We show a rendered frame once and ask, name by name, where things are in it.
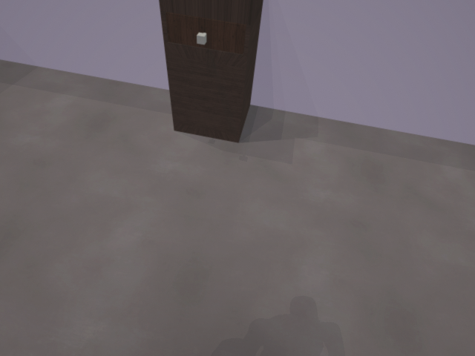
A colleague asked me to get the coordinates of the cabinet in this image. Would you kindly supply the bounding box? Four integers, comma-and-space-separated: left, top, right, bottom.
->
159, 0, 263, 143

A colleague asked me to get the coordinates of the handle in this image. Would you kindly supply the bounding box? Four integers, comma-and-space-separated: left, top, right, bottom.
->
197, 33, 206, 45

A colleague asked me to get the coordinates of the drawer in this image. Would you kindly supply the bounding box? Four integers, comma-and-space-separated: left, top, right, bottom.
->
166, 12, 246, 54

